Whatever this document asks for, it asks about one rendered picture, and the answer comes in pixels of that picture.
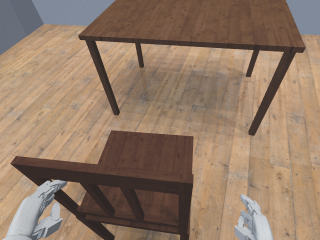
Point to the chair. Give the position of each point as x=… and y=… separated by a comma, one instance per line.
x=142, y=180

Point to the robot right hand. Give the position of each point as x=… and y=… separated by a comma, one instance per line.
x=258, y=227

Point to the robot left hand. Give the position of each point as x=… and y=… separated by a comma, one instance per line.
x=30, y=210

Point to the table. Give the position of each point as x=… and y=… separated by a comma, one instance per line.
x=258, y=25

